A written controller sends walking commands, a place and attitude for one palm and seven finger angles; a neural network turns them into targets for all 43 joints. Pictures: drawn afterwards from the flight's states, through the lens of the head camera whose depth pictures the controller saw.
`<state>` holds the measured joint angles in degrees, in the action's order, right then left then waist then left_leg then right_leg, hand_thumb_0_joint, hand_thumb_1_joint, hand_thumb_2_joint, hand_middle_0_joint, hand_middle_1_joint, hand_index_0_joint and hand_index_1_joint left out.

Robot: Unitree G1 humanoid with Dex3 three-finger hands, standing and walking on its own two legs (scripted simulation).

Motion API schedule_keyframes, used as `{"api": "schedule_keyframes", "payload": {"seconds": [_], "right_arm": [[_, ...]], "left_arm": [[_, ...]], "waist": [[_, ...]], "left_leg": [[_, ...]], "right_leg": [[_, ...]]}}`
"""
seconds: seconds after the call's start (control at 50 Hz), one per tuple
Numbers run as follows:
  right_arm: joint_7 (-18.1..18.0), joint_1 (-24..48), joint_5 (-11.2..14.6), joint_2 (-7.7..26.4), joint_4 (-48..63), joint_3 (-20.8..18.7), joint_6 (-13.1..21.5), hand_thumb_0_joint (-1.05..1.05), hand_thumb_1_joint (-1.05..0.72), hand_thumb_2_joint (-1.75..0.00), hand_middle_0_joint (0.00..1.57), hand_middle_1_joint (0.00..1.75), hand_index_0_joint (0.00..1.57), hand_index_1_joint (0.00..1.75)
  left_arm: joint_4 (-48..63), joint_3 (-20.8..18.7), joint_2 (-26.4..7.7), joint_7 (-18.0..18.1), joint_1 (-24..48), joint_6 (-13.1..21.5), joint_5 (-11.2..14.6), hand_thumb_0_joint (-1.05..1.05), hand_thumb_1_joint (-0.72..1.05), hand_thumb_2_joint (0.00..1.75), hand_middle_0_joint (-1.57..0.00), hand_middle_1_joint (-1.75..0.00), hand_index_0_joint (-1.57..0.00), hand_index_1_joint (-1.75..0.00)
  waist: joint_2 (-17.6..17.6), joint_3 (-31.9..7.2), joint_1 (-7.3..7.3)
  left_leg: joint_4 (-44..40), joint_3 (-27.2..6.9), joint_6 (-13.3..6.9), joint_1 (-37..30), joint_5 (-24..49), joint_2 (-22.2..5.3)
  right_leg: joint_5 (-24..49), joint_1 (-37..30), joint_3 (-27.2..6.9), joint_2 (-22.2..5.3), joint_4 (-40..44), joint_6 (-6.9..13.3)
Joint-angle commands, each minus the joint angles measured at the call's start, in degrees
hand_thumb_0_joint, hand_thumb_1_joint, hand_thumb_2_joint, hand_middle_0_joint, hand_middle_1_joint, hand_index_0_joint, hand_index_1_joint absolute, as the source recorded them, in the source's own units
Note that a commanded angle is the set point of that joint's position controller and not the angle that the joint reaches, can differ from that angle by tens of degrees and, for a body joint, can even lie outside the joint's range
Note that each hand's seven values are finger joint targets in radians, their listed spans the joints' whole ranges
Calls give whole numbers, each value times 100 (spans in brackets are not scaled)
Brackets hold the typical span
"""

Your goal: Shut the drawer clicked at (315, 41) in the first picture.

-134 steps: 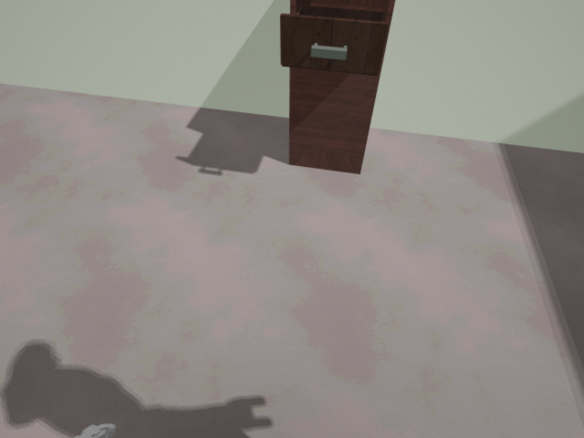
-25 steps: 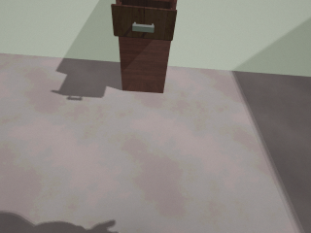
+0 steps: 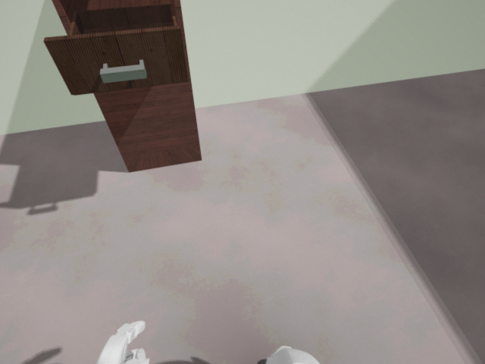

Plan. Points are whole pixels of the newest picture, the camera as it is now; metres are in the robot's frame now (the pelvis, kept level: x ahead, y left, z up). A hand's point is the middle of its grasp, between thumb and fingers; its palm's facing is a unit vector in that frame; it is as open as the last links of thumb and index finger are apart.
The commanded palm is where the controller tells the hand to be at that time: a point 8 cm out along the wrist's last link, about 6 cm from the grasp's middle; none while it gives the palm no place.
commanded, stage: walk to a spot facing it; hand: left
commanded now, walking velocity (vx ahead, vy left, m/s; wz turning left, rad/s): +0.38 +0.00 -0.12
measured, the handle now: (123, 69) +0.83 +0.33 +0.02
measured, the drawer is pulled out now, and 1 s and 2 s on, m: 0.29 0.29 0.29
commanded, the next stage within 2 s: turn to face it in 0.52 s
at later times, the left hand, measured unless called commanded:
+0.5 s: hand (117, 335) +0.20 +0.24 -0.16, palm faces -0.04 -0.99 -0.13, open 7.4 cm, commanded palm none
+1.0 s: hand (175, 221) +0.44 +0.16 -0.14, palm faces -0.10 -0.98 -0.18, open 7.4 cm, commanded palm none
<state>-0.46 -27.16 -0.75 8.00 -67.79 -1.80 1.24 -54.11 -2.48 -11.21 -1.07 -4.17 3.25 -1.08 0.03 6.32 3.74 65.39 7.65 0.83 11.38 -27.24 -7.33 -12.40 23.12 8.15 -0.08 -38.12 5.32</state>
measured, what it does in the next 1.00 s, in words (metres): walks ahead: left foot, then right foot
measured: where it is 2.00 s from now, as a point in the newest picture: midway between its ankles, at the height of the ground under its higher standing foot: (232, 343)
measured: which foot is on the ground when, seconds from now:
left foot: up 0.00-0.30, down 0.32-0.82, up 0.84-1.00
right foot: down 0.00-0.34, up 0.36-0.78, down 0.80-1.00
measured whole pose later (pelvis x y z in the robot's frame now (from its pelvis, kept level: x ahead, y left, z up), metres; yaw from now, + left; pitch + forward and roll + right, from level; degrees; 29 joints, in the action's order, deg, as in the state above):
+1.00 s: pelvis +0.30 +0.02 +0.02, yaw -4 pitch -1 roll +0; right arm -0.4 -18.6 -0.8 7.0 -62.6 -2.9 -2.9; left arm -55.9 -1.6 -6.5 1.9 -5.6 0.4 -1.4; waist 1.1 3.2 3.6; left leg 61.7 4.8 2.3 22.9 -28.8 -4.5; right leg -13.3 17.2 13.6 -5.6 -31.9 1.8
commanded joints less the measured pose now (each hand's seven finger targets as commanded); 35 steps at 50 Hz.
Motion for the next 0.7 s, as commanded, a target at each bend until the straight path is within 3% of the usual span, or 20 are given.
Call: {"api": "schedule_keyframes", "payload": {"seconds": [0.0,0.02,0.06,0.08,0.12,0.18,0.22,0.26,0.28,0.3,0.32,0.34,0.36,0.38,0.4,0.44,0.46,0.5,0.58,0.68], "right_arm": [[4,440,-68,488,733,-155,145,0,-90,-90,20,30,20,30],[9,187,-88,385,648,-131,85,0,-90,-90,20,30,20,30],[32,79,-89,285,649,-136,9,0,-90,-90,20,30,20,30],[48,195,-105,229,705,-149,-5,0,-90,-90,20,30,20,30],[110,395,-87,207,837,-147,17,0,-90,-90,20,30,20,30],[164,1100,-80,286,1083,-148,130,0,-90,-90,20,30,20,30],[176,1208,-67,335,1147,-168,192,0,-90,-90,20,30,20,30],[147,1017,-62,468,1076,-184,245,0,-90,-90,20,30,20,30],[105,631,-67,618,959,-214,278,0,-90,-90,20,30,20,30],[41,-24,-112,1074,806,-305,309,0,-90,-90,20,30,20,30],[13,-629,-179,1631,717,-413,299,0,-90,-90,20,30,20,30],[-61,-486,-149,1416,693,-333,261,0,-90,-90,20,30,20,30],[-85,-59,-113,1200,834,-262,263,0,-90,-90,20,30,20,30],[-94,332,-97,964,970,-186,299,0,-90,-90,20,30,20,30],[-112,663,-82,794,1043,-141,354,0,-90,-90,20,30,20,30],[-142,681,-42,703,1029,-112,422,0,-90,-90,20,30,20,30],[-157,606,-27,669,997,-103,427,0,-90,-90,20,30,20,30],[-184,531,-19,664,959,-132,405,0,-90,-90,20,30,20,30],[-186,421,-30,749,901,-177,314,0,-90,-90,20,30,20,30],[-160,179,-95,589,624,-136,202,0,-90,-90,20,30,20,30]], "left_arm": [[-145,-229,-816,176,-978,-1,24,0,90,90,-20,-30,-20,-30],[-156,-205,-712,182,-859,27,-12,0,90,90,-20,-30,-20,-30],[-242,-181,-620,157,-874,47,-24,0,90,90,-20,-30,-20,-30],[-239,-216,-509,153,-953,54,-32,0,90,90,-20,-30,-20,-30],[-287,-217,-638,135,-1003,75,-34,0,90,90,-20,-30,-20,-30],[-399,-219,-691,107,-1350,71,-33,0,90,90,-20,-30,-20,-30],[-427,-237,-766,104,-1400,47,-46,0,90,90,-20,-30,-20,-30],[-457,-237,-746,98,-1422,9,-15,0,90,90,-20,-30,-20,-30],[-438,-226,-676,83,-1398,-16,2,0,90,90,-20,-30,-20,-30],[-356,-187,-406,56,-1458,-30,13,0,90,90,-20,-30,-20,-30],[-206,-136,-128,34,-1392,-31,34,0,90,90,-20,-30,-20,-30],[-168,-179,-389,87,-1148,-62,-44,0,90,90,-20,-30,-20,-30],[-177,-217,-369,48,-993,-65,-40,0,90,90,-20,-30,-20,-30],[-262,-228,-316,-7,-1062,-95,-57,0,90,90,-20,-30,-20,-30],[-354,-231,-256,-44,-1259,-131,-75,0,90,90,-20,-30,-20,-30],[-446,-232,-90,-36,-1567,-255,-77,0,90,90,-20,-30,-20,-30],[-443,-243,-69,-26,-1583,-306,-71,0,90,90,-20,-30,-20,-30],[-369,-265,-20,-19,-1526,-376,-58,0,90,90,-20,-30,-20,-30],[-119,-265,67,-50,-1001,-464,-55,0,90,90,-20,-30,-20,-30],[-94,-95,243,83,-633,-349,-54,0,90,90,-20,-30,-20,-30]], "waist": [[-148,-400,-373],[-207,-439,-181],[-518,-358,-55],[-581,-294,-96],[-623,-283,-112],[-661,-191,-389],[-597,-193,-381],[-309,-154,-229],[8,-255,-42],[1028,-495,212],[2297,-602,339],[1901,-486,330],[1153,-113,150],[640,103,-52],[477,72,-273],[615,-257,-423],[614,-313,-418],[437,-386,-435],[721,-299,-326],[968,-202,-154]], "left_leg": [[853,-621,-10,1928,717,-395],[499,-540,36,1735,786,-397],[-184,-371,122,1485,967,-362],[-491,-312,148,1445,1130,-338],[-1151,-265,140,1435,1343,-295],[-2099,-187,102,1418,1310,-146],[-2580,-101,52,1024,1280,-17],[-3221,99,50,186,1450,174],[-3575,37,21,-533,1270,202],[-4266,-1186,-264,-1367,553,-589],[-5330,-2954,-733,-1638,-37,-1965],[-5669,-3235,-758,-1181,-560,-2076],[-5684,-2852,-798,-700,-557,-1978],[-5692,-2234,-688,-365,-108,-1758],[-5589,-1531,-570,-302,800,-1575],[-5321,-496,-447,-370,2633,-1268],[-5219,-246,-463,-394,3323,-1210],[-5045,74,-513,-609,4335,-1212],[-4850,494,-663,-912,4789,-1207],[-4483,411,-811,-753,5195,-1065]], "right_leg": [[-132,-961,-2147,-1796,2520,690],[-24,-675,-1745,-1635,2579,591],[-99,-230,-1323,-1353,2686,490],[-290,-107,-1323,-1264,2760,497],[-604,-176,-1267,-1211,2831,509],[-740,-609,-1482,-1267,2700,518],[-844,-650,-1542,-1316,2516,475],[-830,-398,-1453,-1138,2133,342],[-626,-117,-1259,-875,1502,220],[-673,551,-910,-346,36,-16],[-2035,1370,-165,219,-1827,-291],[-1835,1505,-795,-40,-2799,-248],[-1316,1691,-901,-296,-3252,-228],[-833,1632,-932,-472,-3339,-270],[-519,1524,-879,-574,-3292,-351],[-180,1186,-796,-565,-3233,-514],[-138,1140,-736,-561,-3217,-577],[-97,1271,-608,-545,-3049,-658],[-1,1404,-327,-560,-2131,-755],[-46,398,-94,-325,-387,-583]]}}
